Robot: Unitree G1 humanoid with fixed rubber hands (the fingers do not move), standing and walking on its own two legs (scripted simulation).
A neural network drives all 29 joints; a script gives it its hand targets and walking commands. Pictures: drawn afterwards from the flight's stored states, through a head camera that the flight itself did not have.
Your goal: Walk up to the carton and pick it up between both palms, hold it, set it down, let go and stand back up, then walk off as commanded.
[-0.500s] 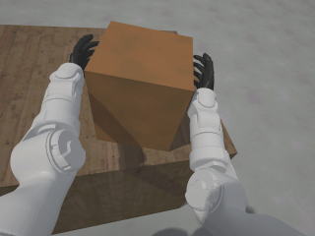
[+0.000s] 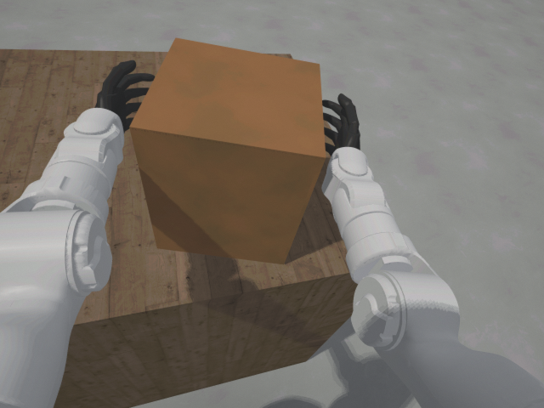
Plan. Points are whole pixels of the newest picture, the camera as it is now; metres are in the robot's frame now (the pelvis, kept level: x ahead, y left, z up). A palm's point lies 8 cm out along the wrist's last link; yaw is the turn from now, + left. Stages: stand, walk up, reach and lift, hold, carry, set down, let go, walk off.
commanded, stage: set down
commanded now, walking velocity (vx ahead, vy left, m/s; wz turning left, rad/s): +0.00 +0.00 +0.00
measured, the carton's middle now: (234, 160) +0.46 +0.01 +0.10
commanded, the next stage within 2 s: none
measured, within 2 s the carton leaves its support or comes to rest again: neither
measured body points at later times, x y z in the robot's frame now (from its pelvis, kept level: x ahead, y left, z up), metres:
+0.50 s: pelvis -0.03 -0.01 +0.00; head +0.01 +0.04 +0.44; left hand +0.45 +0.20 +0.12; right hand +0.40 -0.15 +0.13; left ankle -0.01 +0.08 -0.74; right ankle -0.02 -0.15 -0.74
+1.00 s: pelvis -0.04 +0.00 +0.00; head -0.02 +0.05 +0.45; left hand +0.39 +0.25 +0.12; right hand +0.34 -0.13 +0.13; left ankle -0.01 +0.08 -0.74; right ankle -0.02 -0.15 -0.74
